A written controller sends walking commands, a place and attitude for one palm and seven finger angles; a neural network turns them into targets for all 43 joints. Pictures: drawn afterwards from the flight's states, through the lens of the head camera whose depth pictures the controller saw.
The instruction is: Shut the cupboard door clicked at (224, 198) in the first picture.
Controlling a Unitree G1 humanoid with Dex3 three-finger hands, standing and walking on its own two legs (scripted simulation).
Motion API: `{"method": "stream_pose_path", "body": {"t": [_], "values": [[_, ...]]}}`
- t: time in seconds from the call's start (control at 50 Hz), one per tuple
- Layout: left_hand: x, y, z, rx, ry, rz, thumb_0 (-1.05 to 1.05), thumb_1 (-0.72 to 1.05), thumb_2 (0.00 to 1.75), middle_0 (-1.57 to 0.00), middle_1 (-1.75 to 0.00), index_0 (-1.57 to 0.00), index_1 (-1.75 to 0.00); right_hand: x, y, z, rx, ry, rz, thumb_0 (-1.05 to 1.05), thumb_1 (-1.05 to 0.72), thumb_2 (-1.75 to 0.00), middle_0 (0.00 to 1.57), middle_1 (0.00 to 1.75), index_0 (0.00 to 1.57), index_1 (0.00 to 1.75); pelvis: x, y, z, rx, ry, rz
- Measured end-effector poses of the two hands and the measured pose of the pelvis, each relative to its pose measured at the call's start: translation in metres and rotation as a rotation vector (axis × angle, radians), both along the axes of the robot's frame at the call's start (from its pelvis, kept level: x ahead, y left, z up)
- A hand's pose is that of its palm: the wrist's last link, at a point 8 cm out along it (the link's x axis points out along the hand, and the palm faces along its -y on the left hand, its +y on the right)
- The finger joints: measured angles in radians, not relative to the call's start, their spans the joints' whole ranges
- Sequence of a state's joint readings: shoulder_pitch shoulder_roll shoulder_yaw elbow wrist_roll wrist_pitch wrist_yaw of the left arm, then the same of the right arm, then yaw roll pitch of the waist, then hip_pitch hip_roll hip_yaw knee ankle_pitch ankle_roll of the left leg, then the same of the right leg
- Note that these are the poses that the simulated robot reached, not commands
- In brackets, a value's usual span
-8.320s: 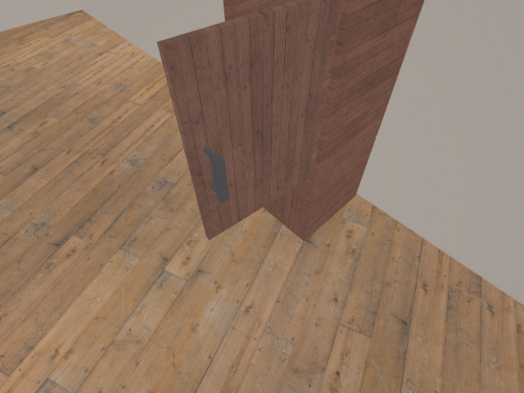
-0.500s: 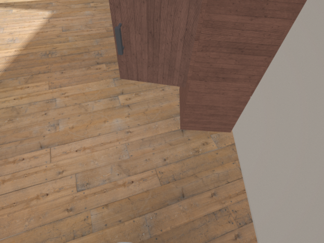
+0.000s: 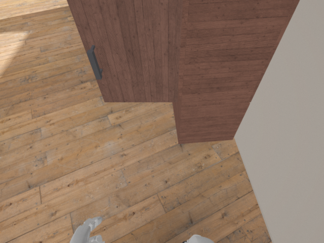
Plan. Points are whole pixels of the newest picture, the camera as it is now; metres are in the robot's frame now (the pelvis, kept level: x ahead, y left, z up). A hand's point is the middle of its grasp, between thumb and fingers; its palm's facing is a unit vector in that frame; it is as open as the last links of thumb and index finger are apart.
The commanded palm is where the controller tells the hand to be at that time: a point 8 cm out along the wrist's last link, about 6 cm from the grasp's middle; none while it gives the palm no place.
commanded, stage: take the last steps up to it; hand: left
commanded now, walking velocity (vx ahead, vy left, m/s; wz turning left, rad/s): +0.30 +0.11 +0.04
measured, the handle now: (96, 62) +0.82 +0.31 -0.04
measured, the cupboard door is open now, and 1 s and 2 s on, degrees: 84 84 84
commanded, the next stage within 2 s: come to a stop and stand still in 0.64 s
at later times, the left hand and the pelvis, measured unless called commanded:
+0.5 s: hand out of the picture +0.11 +0.23 -0.17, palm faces +0.13 -0.98 -0.17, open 7.3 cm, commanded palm none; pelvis +0.19 +0.06 +0.00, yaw +1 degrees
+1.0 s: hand (97, 155) +0.42 +0.25 -0.15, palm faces -0.03 -0.98 -0.21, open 7.3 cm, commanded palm none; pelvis +0.31 +0.07 +0.01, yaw +0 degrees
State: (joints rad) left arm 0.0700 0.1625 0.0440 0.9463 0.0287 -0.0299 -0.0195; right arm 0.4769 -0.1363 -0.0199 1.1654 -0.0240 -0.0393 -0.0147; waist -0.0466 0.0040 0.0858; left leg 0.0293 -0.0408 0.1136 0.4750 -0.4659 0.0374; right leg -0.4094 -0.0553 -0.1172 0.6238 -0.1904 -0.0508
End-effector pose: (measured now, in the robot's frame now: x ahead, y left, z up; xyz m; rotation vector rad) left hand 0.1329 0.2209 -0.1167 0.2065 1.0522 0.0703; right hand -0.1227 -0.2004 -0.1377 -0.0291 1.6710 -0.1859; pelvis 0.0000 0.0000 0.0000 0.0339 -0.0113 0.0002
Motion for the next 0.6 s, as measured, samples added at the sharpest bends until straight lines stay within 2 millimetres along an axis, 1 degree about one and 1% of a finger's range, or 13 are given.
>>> {"method": "stream_pose_path", "body": {"t": [0.04, 0.08, 0.14, 0.18, 0.24, 0.32, 0.38, 0.42, 0.46, 0.48, 0.52, 0.56, 0.6], "values": [[0.014, -0.006, 0.000, -0.003, -0.026, 0.009, 0.01, 0.91, 0.90, -0.20, -0.30, -0.20, -0.30, 0.015, -0.005, -0.002, 0.004, 0.019, -0.005, 0.00, -0.91, -0.90, 0.20, 0.30, 0.20, 0.30, 0.013, -0.004, -0.002, -0.011, -0.011, 0.011], [0.015, -0.008, 0.001, -0.007, -0.006, 0.032, 0.00, 0.91, 0.90, -0.20, -0.30, -0.20, -0.30, 0.042, -0.013, -0.001, -0.002, 0.001, 0.005, 0.00, -0.91, -0.90, 0.20, 0.30, 0.20, 0.30, 0.027, -0.006, 0.003, -0.019, -0.013, 0.020], [0.005, -0.010, 0.002, -0.012, 0.071, 0.075, 0.00, 0.91, 0.90, -0.20, -0.30, -0.20, -0.30, 0.099, -0.023, 0.005, -0.021, -0.082, 0.033, 0.00, -0.91, -0.90, 0.20, 0.30, 0.20, 0.30, 0.047, -0.007, 0.014, -0.026, 0.001, 0.021], [0.001, 0.002, 0.006, 0.010, 0.092, 0.133, -0.02, 0.95, 0.90, -0.20, -0.30, -0.21, -0.30, 0.141, -0.026, 0.010, -0.032, -0.151, 0.058, 0.00, -0.91, -0.90, 0.19, 0.30, 0.20, 0.30, 0.061, -0.007, 0.019, -0.028, 0.014, 0.023], [-0.010, 0.015, 0.008, 0.022, 0.165, 0.154, -0.02, 0.96, 0.90, -0.20, -0.30, -0.21, -0.30, 0.204, -0.027, 0.016, -0.043, -0.253, 0.095, 0.00, -0.91, -0.90, 0.19, 0.30, 0.20, 0.30, 0.083, -0.002, 0.025, -0.027, 0.026, 0.025], [-0.027, 0.028, 0.005, 0.005, 0.274, 0.194, -0.01, 0.95, 0.90, -0.20, -0.30, -0.20, -0.30, 0.287, -0.018, 0.022, -0.052, -0.369, 0.157, 0.00, -0.91, -0.90, 0.19, 0.30, 0.19, 0.30, 0.114, 0.012, 0.026, -0.029, 0.028, 0.027], [-0.037, 0.037, -0.001, -0.019, 0.354, 0.234, -0.01, 0.93, 0.90, -0.20, -0.30, -0.20, -0.30, 0.347, -0.003, 0.026, -0.058, -0.443, 0.212, 0.00, -0.91, -0.90, 0.19, 0.30, 0.19, 0.30, 0.139, 0.028, 0.023, -0.034, 0.024, 0.033], [-0.040, 0.044, -0.008, -0.037, 0.406, 0.259, 0.00, 0.92, 0.90, -0.20, -0.30, -0.20, -0.30, 0.385, 0.010, 0.028, -0.067, -0.492, 0.246, 0.00, -0.91, -0.90, 0.19, 0.30, 0.19, 0.30, 0.157, 0.041, 0.018, -0.037, 0.020, 0.035], [-0.039, 0.054, -0.019, -0.053, 0.456, 0.270, 0.00, 0.92, 0.90, -0.20, -0.30, -0.20, -0.30, 0.418, 0.022, 0.025, -0.087, -0.552, 0.271, 0.00, -0.91, -0.90, 0.19, 0.30, 0.20, 0.30, 0.176, 0.056, 0.008, -0.049, 0.017, 0.028], [-0.035, 0.059, -0.023, -0.056, 0.477, 0.268, 0.00, 0.92, 0.90, -0.20, -0.30, -0.20, -0.30, 0.430, 0.028, 0.024, -0.097, -0.572, 0.274, 0.00, -0.91, -0.90, 0.19, 0.30, 0.20, 0.30, 0.182, 0.061, 0.005, -0.042, 0.012, 0.027], [-0.018, 0.068, -0.025, -0.053, 0.487, 0.253, 0.01, 0.91, 0.90, -0.20, -0.30, -0.20, -0.30, 0.442, 0.038, 0.026, -0.106, -0.585, 0.269, 0.00, -0.91, -0.90, 0.19, 0.30, 0.20, 0.30, 0.194, 0.068, 0.005, -0.031, 0.004, 0.015], [0.010, 0.076, -0.024, -0.050, 0.459, 0.234, 0.01, 0.91, 0.90, -0.20, -0.30, -0.20, -0.30, 0.444, 0.046, 0.028, -0.106, -0.570, 0.252, 0.00, -0.91, -0.90, 0.19, 0.30, 0.20, 0.30, 0.205, 0.074, 0.009, -0.028, 0.003, 0.005], [0.043, 0.082, -0.020, -0.046, 0.407, 0.211, 0.01, 0.91, 0.90, -0.20, -0.30, -0.20, -0.30, 0.440, 0.054, 0.028, -0.097, -0.537, 0.230, 0.00, -0.91, -0.90, 0.19, 0.30, 0.20, 0.30, 0.217, 0.078, 0.014, -0.027, 0.003, -0.001]]}}
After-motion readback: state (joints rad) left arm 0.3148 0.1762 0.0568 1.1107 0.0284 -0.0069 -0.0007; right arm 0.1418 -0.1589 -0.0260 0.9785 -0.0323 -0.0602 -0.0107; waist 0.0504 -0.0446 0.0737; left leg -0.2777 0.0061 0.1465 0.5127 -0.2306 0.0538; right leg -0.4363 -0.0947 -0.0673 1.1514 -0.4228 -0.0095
